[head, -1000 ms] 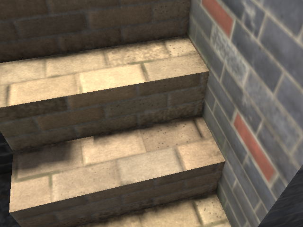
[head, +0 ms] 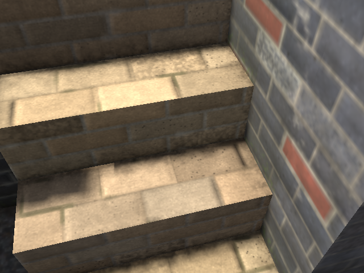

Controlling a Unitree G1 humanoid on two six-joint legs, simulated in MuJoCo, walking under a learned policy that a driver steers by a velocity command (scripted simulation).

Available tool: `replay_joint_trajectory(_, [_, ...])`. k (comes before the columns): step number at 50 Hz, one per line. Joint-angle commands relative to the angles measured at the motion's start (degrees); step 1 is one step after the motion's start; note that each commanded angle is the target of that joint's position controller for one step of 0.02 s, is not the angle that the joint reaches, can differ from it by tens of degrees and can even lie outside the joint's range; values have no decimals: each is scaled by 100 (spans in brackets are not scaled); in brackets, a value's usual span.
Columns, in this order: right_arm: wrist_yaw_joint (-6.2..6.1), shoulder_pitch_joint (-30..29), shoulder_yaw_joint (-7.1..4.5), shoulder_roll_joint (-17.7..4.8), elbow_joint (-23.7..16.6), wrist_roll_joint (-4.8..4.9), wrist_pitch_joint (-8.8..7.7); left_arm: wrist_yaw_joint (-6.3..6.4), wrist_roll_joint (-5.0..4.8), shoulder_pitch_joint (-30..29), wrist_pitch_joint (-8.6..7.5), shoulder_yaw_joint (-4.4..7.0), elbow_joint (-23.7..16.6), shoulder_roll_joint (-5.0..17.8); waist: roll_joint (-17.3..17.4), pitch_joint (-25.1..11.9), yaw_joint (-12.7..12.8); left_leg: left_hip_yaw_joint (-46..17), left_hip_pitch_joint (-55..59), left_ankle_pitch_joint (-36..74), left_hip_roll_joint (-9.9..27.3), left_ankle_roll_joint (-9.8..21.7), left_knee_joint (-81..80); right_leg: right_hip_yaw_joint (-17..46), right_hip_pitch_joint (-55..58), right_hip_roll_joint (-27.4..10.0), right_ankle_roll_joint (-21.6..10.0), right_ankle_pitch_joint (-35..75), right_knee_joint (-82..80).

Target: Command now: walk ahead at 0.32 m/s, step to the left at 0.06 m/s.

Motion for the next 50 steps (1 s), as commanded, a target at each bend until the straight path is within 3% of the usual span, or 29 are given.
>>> replay_joint_trajectory(1, [-17,-178,-106,-698,-234,-9,-54,8,-1,-233,-67,102,-309,561,-44,-207,9,-509,-112,2039,955,65,-51,290,181,-452,-81,843,-36])
replay_joint_trajectory(18, [-25,-91,-129,-714,-193,10,-55,22,-4,-175,-73,112,-267,573,-69,-252,-10,-535,-109,1830,928,64,-83,330,211,-447,-75,780,-76])
replay_joint_trajectory(19, [-21,-25,-307,-1099,-579,-397,-129,-20,-258,319,167,311,209,1163,-761,130,-491,-1358,566,3065,1759,141,421,-191,-1056,52,-143,117,682])
replay_joint_trajectory(20, [55,22,-241,-1032,-369,-198,-153,67,-76,720,134,90,214,270,209,-210,-62,-951,211,3248,1611,234,503,101,-423,-141,-165,216,129])
replay_joint_trajectory(21, [34,88,-198,-780,-142,56,-102,54,41,461,33,58,-16,194,704,-41,119,-636,-307,3078,1176,116,533,178,73,-392,-158,768,112])
replay_joint_trajectory(22, [6,172,-178,-622,-171,47,-79,36,-18,295,-19,137,-36,538,389,-109,-68,-560,-374,2784,1050,13,470,239,175,-405,-177,1157,283])
replay_joint_trajectory(23, [-21,134,-176,-608,-180,10,-44,23,-29,280,-37,172,-28,670,300,-232,-68,-521,-356,2462,996,-16,459,293,251,-447,-188,1355,324])
replay_joint_trajectory(25, [-38,89,-185,-667,-219,-34,-4,17,-30,308,16,185,32,656,104,-232,-100,-537,-337,2050,981,-13,385,317,153,-402,-171,1169,348])
replay_joint_trajectory(26, [46,9,-419,-1183,-320,-84,159,-49,231,202,-48,345,-97,1149,320,-224,-3,-524,-500,1987,782,70,323,285,55,-250,-168,1029,433])
replay_joint_trajectory(27, [54,-43,-448,-1097,-382,-122,256,-62,245,219,-76,381,-61,1135,217,-262,-7,-481,-483,1829,786,115,340,260,-15,-249,-174,915,438])
replay_joint_trajectory(29, [39,107,-463,-820,-429,-98,366,-63,168,351,-92,363,7,879,0,-274,-21,-473,-424,1669,778,166,361,274,-168,-236,-174,815,452])
replay_joint_trajectory(31, [27,238,-490,-714,-442,-87,411,-55,136,474,-98,365,64,775,-90,-273,-3,-461,-457,1502,776,197,386,298,-211,-247,-188,777,480])
replay_joint_trajectory(38, [19,433,-563,-646,-539,-70,441,-69,153,606,-98,398,114,817,-120,-104,45,-450,-719,926,756,184,311,396,-307,-249,-241,444,456])
replay_joint_trajectory(40, [-13,521,-604,-683,-573,-7,459,-55,158,616,-142,398,86,827,-157,-80,60,-447,-717,802,772,135,281,458,-317,-295,-258,384,423])
replay_joint_trajectory(41, [-45,676,-617,-687,-461,24,505,-64,214,579,-177,381,29,803,-43,-151,145,-393,-753,459,704,111,254,580,-202,-404,-300,184,278])
replay_joint_trajectory(42, [-50,757,-605,-514,-476,14,515,-61,219,560,-122,368,79,821,-271,6,54,-306,-735,153,659,11,230,582,-305,-319,-329,12,276])
replay_joint_trajectory(43, [-42,817,-604,-492,-483,-23,504,-44,203,517,-99,355,84,769,-307,115,26,-310,-806,75,654,-21,191,573,-365,-284,-326,-53,266])
replay_joint_trajectory(50, [21,940,-661,-449,-576,-4,391,39,157,680,-94,344,141,751,-51,78,80,-309,-896,674,713,-33,226,493,-176,-177,-336,277,452])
